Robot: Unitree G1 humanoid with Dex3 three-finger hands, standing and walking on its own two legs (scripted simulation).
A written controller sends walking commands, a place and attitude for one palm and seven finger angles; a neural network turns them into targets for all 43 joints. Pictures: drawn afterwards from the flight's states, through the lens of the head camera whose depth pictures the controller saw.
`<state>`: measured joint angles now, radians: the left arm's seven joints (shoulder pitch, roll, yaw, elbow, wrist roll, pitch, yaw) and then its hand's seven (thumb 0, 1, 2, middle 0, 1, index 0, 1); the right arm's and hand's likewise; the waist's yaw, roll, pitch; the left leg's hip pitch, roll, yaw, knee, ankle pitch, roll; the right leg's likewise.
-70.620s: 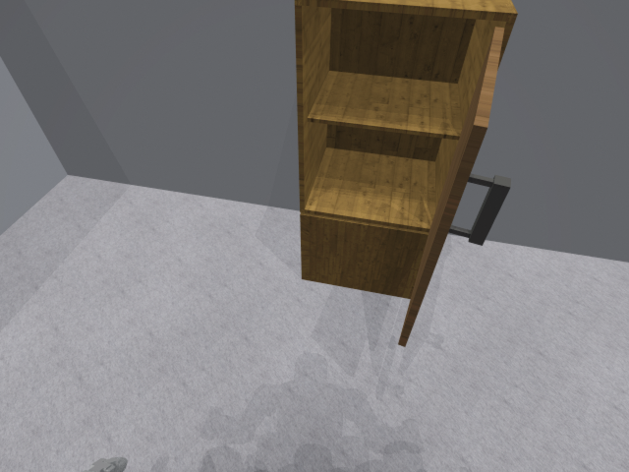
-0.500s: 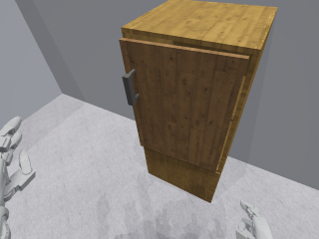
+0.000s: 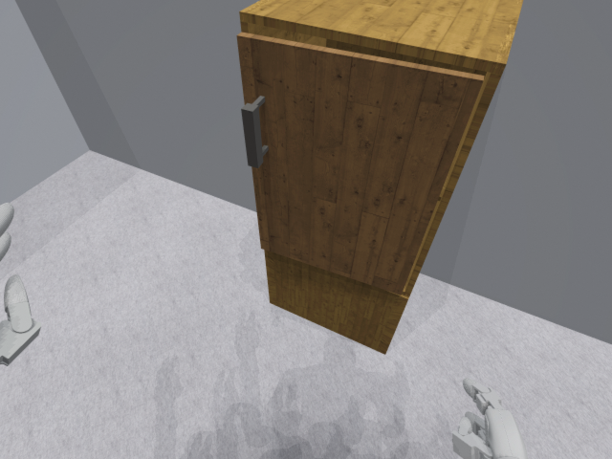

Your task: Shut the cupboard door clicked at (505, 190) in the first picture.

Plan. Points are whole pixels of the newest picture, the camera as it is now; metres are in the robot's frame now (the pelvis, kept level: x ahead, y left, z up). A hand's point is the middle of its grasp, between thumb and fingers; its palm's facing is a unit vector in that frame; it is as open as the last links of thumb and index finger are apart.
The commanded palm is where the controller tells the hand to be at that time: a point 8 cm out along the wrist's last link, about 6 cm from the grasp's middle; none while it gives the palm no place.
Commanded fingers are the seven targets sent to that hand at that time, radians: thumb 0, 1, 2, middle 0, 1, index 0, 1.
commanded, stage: step back with the hand held close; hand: left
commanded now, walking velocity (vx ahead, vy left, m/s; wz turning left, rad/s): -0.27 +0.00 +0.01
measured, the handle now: (257, 131) +0.70 +0.14 +0.06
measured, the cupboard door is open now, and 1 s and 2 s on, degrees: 4 4 4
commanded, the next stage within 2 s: stop stepping back and stand still in 0.54 s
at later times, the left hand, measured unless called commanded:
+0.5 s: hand out of the picture +0.06 +0.29 +0.18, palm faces +0.56 -0.72 -0.42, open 7.4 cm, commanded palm -0.04 +0.31 +0.18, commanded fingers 0.00 0.90 0.90 -0.20 -0.30 -0.20 -0.30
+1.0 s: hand out of the picture -0.04 +0.27 +0.16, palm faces +0.43 -0.80 -0.42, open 7.4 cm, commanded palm -0.12 +0.30 +0.18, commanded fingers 0.00 0.90 0.90 -0.20 -0.30 -0.20 -0.30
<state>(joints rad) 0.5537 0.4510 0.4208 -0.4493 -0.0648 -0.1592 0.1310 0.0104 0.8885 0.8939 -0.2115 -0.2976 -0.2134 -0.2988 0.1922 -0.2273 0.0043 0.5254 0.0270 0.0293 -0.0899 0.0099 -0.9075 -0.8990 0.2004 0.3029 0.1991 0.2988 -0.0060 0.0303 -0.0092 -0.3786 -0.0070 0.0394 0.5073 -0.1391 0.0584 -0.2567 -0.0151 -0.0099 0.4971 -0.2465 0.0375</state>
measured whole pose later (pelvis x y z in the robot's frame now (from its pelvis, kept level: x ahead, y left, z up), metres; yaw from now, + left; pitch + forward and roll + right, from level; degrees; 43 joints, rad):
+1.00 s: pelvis -0.24 -0.01 +0.01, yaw +3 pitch -1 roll -2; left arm 0.51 0.42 0.41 -0.41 -0.06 -0.13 0.15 0.01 0.89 0.89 -0.21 -0.30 -0.21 -0.30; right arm 0.28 -0.20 0.00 0.59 0.01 -0.08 -0.08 0.01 -0.91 -0.90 0.20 0.30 0.20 0.30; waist -0.08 0.01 -0.03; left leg -0.41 0.03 0.06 0.43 -0.19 -0.01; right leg -0.21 0.03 0.02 0.52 -0.44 -0.03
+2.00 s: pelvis -0.30 +0.01 -0.02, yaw +1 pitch +0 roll +2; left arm 0.26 0.29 0.04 0.41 0.02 0.05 0.02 0.00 0.90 0.89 -0.20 -0.30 -0.20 -0.30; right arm 0.15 -0.28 0.01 0.69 -0.03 -0.02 0.01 0.01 -0.91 -0.90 0.20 0.30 0.20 0.30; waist -0.04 -0.02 0.05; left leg -0.39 -0.03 0.10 0.66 -0.28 0.04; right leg -0.34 -0.02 -0.03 0.82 -0.55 0.00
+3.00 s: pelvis -0.30 +0.04 +0.01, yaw +0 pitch -2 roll +0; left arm 0.35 0.13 0.00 1.16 0.02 0.00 0.03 0.00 0.91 0.89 -0.20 -0.29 -0.20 -0.30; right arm 0.33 -0.12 -0.01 1.13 -0.01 0.01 -0.03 0.00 -0.91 -0.90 0.20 0.30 0.20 0.30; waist -0.02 -0.01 0.01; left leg -0.21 -0.03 0.11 0.36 -0.13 0.07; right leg -0.12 0.00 0.00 0.40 -0.24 0.00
